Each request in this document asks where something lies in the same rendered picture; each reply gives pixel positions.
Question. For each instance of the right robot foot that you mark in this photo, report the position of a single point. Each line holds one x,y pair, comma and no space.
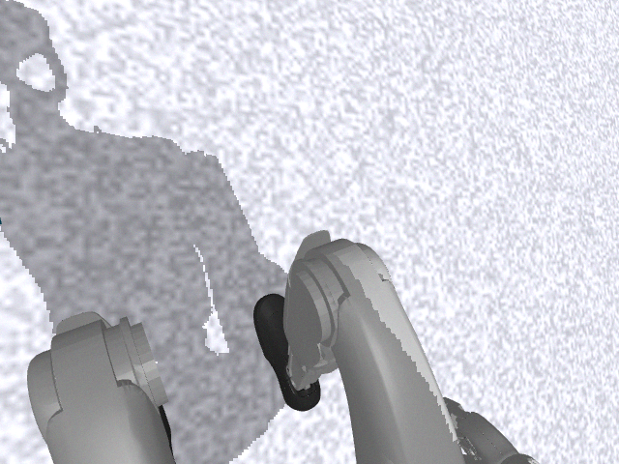
268,322

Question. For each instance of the left robot foot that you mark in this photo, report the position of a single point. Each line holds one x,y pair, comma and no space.
166,426

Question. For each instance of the right robot hand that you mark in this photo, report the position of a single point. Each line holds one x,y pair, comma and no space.
482,442

